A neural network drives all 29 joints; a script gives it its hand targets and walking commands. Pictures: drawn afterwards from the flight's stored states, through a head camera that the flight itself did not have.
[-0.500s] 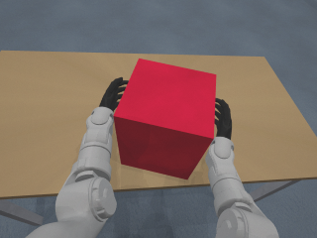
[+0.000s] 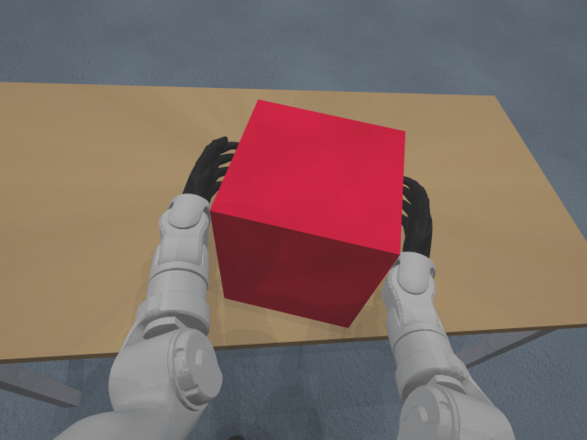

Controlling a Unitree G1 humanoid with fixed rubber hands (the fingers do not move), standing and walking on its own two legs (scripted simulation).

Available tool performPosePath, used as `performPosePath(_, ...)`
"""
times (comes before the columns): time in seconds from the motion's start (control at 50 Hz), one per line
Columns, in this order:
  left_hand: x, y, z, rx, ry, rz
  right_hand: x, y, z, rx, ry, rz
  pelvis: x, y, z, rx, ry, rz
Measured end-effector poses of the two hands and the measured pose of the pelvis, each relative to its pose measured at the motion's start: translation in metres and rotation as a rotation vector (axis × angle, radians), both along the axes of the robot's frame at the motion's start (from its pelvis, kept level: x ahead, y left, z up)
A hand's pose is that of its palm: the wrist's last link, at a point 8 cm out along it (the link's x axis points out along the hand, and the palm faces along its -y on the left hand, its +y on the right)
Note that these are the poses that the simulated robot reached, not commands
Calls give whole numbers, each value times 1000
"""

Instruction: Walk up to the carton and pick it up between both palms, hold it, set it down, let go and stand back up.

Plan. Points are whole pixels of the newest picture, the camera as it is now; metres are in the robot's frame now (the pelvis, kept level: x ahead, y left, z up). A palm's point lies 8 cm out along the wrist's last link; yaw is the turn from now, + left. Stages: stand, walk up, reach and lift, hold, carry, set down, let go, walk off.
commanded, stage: set down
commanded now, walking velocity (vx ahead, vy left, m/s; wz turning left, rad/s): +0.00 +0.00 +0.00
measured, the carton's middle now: (306, 222) +0.41 +0.01 +0.01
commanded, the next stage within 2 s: none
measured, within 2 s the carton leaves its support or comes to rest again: neither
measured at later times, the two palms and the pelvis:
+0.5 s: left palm (203, 196) +0.42 +0.16 +0.04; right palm (410, 244) +0.36 -0.14 +0.03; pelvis +0.01 +0.01 +0.00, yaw -1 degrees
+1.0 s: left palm (186, 190) +0.43 +0.19 +0.04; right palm (414, 240) +0.38 -0.15 +0.03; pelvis +0.01 +0.02 -0.01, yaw -2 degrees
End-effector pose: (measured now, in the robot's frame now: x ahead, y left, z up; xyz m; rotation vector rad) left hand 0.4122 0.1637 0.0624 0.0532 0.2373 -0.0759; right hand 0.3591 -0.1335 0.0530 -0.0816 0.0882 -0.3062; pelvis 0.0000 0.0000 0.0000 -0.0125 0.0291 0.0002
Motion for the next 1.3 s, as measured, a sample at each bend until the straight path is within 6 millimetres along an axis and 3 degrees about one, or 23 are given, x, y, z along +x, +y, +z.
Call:
performPosePath(0.4, 5, 0, -10, 17, 1, -12, 2, -1, -5, -10, 3, -5, 2, 3, -1, 1, 8, -2)
performPosePath(0.66, 19, 0, -48, 9, 48, 18, 16, -3, -42, 67, 134, 5, 16, 12, -8, -16, 150, -25)
performPosePath(0.8, 22, 5, -53, 3, 49, 23, 20, -4, -50, 114, 134, -3, 22, 15, -14, -34, 213, -29)
performPosePath(0.96, 19, 23, -32, 18, 19, 31, 18, -10, -37, 147, 108, -13, 13, 17, -14, -36, 184, -26)
performPosePath(1.16, 15, 30, 23, -6, -11, 19, 14, -29, 20, 142, 95, -27, -7, 16, -12, -28, 104, -25)
performPosePath(1.3, 14, 27, 58, -10, -13, 24, 14, -29, 58, 135, 122, -8, -18, 14, -11, -22, 55, -28)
